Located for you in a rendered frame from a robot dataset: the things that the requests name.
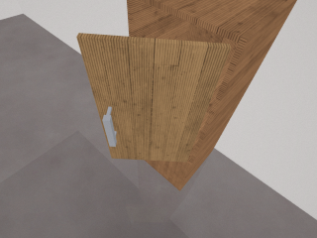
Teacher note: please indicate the handle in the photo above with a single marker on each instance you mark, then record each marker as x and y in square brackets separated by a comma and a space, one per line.
[109, 128]

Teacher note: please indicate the cupboard door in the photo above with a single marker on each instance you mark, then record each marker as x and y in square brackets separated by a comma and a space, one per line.
[159, 91]

